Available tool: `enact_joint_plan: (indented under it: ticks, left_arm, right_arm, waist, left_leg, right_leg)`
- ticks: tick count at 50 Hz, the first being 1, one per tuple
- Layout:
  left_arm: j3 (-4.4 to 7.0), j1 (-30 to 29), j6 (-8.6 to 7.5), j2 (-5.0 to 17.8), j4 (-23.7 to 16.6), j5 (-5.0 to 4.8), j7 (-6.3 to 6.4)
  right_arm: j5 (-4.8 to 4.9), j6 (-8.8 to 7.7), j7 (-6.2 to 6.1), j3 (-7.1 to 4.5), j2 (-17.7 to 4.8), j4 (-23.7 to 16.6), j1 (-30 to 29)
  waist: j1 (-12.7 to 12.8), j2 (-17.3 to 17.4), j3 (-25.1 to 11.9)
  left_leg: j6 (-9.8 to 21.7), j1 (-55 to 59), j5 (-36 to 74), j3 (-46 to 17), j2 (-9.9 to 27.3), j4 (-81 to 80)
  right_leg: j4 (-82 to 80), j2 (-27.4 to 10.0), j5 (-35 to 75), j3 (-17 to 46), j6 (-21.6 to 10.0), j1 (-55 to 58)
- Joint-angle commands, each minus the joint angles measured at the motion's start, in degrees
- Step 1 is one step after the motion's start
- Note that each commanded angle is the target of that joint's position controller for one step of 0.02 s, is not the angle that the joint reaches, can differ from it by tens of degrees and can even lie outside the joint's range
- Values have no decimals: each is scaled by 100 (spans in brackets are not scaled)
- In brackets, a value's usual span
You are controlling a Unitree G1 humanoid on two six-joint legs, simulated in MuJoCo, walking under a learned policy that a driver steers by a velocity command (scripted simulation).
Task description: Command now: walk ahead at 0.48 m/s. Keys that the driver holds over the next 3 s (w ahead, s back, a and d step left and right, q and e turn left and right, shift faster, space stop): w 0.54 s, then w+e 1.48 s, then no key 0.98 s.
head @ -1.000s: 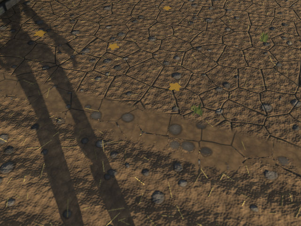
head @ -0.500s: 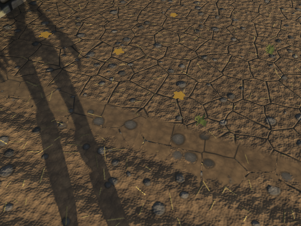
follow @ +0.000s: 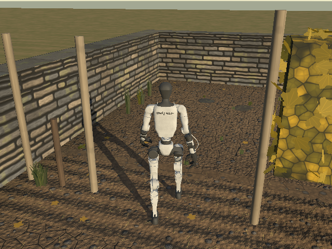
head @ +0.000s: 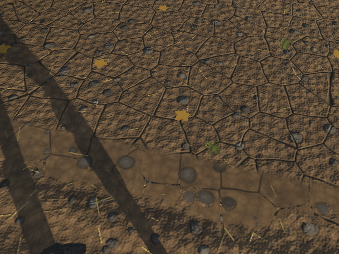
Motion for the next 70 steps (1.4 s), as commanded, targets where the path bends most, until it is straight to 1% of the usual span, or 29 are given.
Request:
enact_joint_plan:
  ticks: [1, 3, 4, 5, 6, 7, 9, 11, 17, 25, 28, 30, 31, 32, 33, 34, 36, 38, 42, 52, 55, 57, 58, 59, 60, 61, 63, 64, 70]
  left_arm:
    - [174, -249, -117, 635, -433, -12, -61]
    - [401, 1188, -81, 1020, -29, -28, -3]
    - [503, 2224, -50, 1336, 203, 23, 58]
    - [601, 2736, -36, 1769, 391, 91, 36]
    - [434, 2578, -44, 1182, 387, 58, 30]
    - [361, 1980, -79, 979, 300, 51, 48]
    - [266, 1141, -148, 679, 140, 140, 28]
    - [211, 987, -191, 490, 186, 199, -7]
    - [282, 1551, -177, 839, 455, 130, 162]
    - [307, 2383, 2, 950, 809, 22, 246]
    - [357, 2368, 109, 1040, 840, 10, 275]
    - [331, 2156, 169, 1009, 765, 30, 274]
    - [227, 2132, 163, 790, 612, 109, 274]
    - [17, 2867, 55, 37, 564, 99, 223]
    - [102, 2661, -51, 427, 647, -21, 222]
    - [249, 2189, -105, 900, 479, -189, 225]
    - [290, 1747, -69, 821, 389, -127, 299]
    - [323, 2000, 103, 566, 466, -88, 303]
    - [344, 1718, 291, 384, 248, -49, 297]
    - [228, 47, 214, 222, -584, 11, -53]
    - [335, 254, 246, 452, -737, -9, -128]
    - [580, 1464, 266, 872, -511, -48, -95]
    - [798, 2427, 306, 1310, -260, -47, 20]
    - [911, 2444, 307, 1970, -217, -93, 98]
    - [778, 2590, 212, 1677, -425, 3, 73]
    - [670, 2424, 129, 1299, -395, 63, 59]
    - [548, 1605, 51, 881, -537, 20, 61]
    - [489, 1338, 37, 737, -640, 72, 81]
    - [559, 1624, 48, 1077, -638, 23, 295]
  right_arm:
    - [3, 39, -50, -258, -1111, -202, -63]
    - [-70, 151, -47, -254, -1100, -265, -198]
    - [-140, 164, -42, -164, -933, -381, -118]
    - [-110, 33, 68, 96, 18, -396, 774]
    - [39, -148, 103, -1, -481, -313, 390]
    - [212, -263, 121, -127, -929, -578, -267]
    - [129, -303, 33, -169, -954, -705, -828]
    - [45, -154, 7, -179, -719, -651, -567]
    - [-71, -14, -12, -171, -621, -1044, -1516]
    - [35, -141, 211, -68, -544, -1510, -2953]
    - [37, -185, 292, -132, -754, -1590, -2858]
    - [27, -215, 253, -338, -1121, -1273, -1649]
    - [-59, -219, 191, -473, -1516, -1027, -536]
    - [-107, -157, 175, -608, -2008, -872, 44]
    - [-81, -150, 174, -441, -1429, -898, 30]
    - [-65, -167, 158, -344, -1149, -962, -459]
    - [-94, -211, 171, -236, -770, -1068, -1281]
    - [-164, -267, 188, -203, -603, -1029, -1568]
    - [-197, -307, 111, -287, -817, -885, -1475]
    - [-35, -20, -65, -422, -1192, -671, -760]
    - [25, 108, -95, -492, -1394, -755, -921]
    - [60, 197, -119, -511, -1496, -842, -1124]
    - [7, 174, -127, -466, -1407, -925, -1120]
    - [-220, 24, -28, -200, -488, -1223, -608]
    - [-2, -263, 63, -182, -714, -1360, -1001]
    - [226, -420, 121, -264, -1017, -1544, -1666]
    - [40, -491, 59, -281, -1019, -1475, -1721]
    - [-34, -421, 48, -339, -1104, -1443, -1583]
    - [-169, -162, 30, -263, -743, -1752, -2212]
  waist:
    - [454, 725, 270]
    - [1190, 839, -681]
    - [1522, 447, -1447]
    - [1026, -1226, -2450]
    - [1215, -924, -2340]
    - [1090, -730, -1267]
    - [711, 120, -420]
    - [386, -107, -330]
    - [488, 18, 153]
    - [930, -9, 351]
    - [714, -122, 202]
    - [33, -168, -505]
    - [-378, 141, -1382]
    - [-134, 1517, -2250]
    - [-282, 1448, -2383]
    - [-200, 1189, -1457]
    - [136, 681, -516]
    - [445, 864, -283]
    - [544, 597, 33]
    - [56, 367, 451]
    - [374, 637, 116]
    - [1112, 690, -575]
    - [1540, 309, -1081]
    - [879, -1287, -1441]
    - [1093, -766, -2297]
    - [1240, -401, -1563]
    - [726, 256, -688]
    - [510, 160, -589]
    - [527, 56, -170]
  left_leg:
    - [687, -195, 3883, -454, 1726, 460]
    - [480, -387, 5521, -193, 1420, 2242]
    - [329, -1691, 4157, -95, 1163, 3930]
    - [-59, -3978, 73, -216, -44, 6233]
    - [60, -4636, -1287, -1037, -37, 7003]
    - [179, -5115, -943, -920, 294, 7198]
    - [207, -4666, 3, -694, 856, 6539]
    - [176, -4040, 307, -730, 1091, 6114]
    - [-163, -4792, 1572, -529, 1220, 4350]
    - [-70, -4641, 2391, -256, 778, 2291]
    - [142, -4303, 1702, -257, 646, 2046]
    - [373, -2566, 1537, -29, 340, 1844]
    - [692, -753, 1594, -727, 1049, 2133]
    - [1524, 1501, 462, -3268, 2518, 1765]
    - [1482, 1389, -111, -4199, 2659, 1077]
    - [1176, 626, -142, -3305, 2497, 940]
    - [916, -919, 577, -1964, 2075, 511]
    - [785, -1676, 1040, -1166, 1779, 173]
    - [892, -1871, 1873, -265, 1734, -97]
    - [708, -499, 2812, 879, 1927, 211]
    - [531, -179, 5109, 1113, 1980, 1107]
    - [321, -539, 6048, 1280, 1777, 2871]
    - [53, -1715, 4761, 1294, 1533, 4473]
    - [-325, -4405, -703, 1001, 407, 6577]
    - [-267, -5241, -1647, -495, -1, 7422]
    - [-91, -5799, -1117, -711, 320, 7368]
    - [-12, -5259, -289, -688, 792, 6347]
    - [-58, -4784, -85, -730, 925, 6011]
    - [-522, -4422, 1269, -464, 734, 3952]
  right_leg:
    - [-149, 182, -365, -49, -253, 435]
    - [-122, 557, -599, -338, -526, 2313]
    - [101, -283, -764, 621, -850, 4178]
    - [-622, -1755, -2448, 3665, -1911, 6191]
    - [-1527, -1763, -3051, 4603, -1791, 6015]
    - [-1640, -1619, -2816, 3700, -1486, 5141]
    - [-1927, -1222, -1479, 2319, -1240, 3373]
    - [-2227, -921, -1013, 1676, -1166, 2640]
    - [-2668, -791, -487, 905, -1217, 2470]
    - [-2325, -918, -193, 491, -953, 3532]
    - [-1808, -1160, 597, 641, -814, 4054]
    - [-444, -820, 2018, 488, -620, 3810]
    - [1118, -477, 1133, 280, -439, 2769]
    - [3337, 549, -1737, -43, 20, 322]
    - [4178, 547, -3517, 839, -31, -281]
    - [4429, 242, -3177, 911, -126, -691]
    - [3918, -255, -2275, 706, -124, -398]
    - [3585, -464, -1860, 746, -98, 222]
    - [3071, -511, -1138, 776, 24, -202]
    - [667, -274, -329, -58, -135, -601]
    - [580, 156, -1128, -490, -424, 129]
    - [284, 640, -1207, -692, -750, 1834]
    - [-5, 471, -1068, -44, -1019, 3553]
    - [-331, -1024, -1647, 2989, -1997, 5524]
    - [-1353, -1612, -2390, 4979, -2436, 6068]
    - [-1549, -1481, -1980, 4247, -2076, 5701]
    - [-1535, -994, -856, 2848, -1673, 4008]
    - [-1633, -840, -341, 2485, -1599, 3418]
    - [-1920, -335, 298, 1589, -1400, 2290]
